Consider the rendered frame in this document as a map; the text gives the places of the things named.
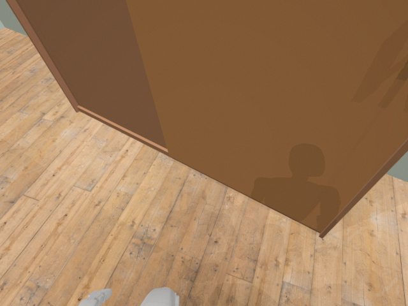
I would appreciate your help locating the wardrobe door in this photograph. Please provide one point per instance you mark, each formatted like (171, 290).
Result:
(295, 103)
(93, 45)

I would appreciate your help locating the robot left thigh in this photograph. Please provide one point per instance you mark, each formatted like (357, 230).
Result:
(161, 297)

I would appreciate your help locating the left robot hand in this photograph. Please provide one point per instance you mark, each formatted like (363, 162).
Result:
(96, 298)

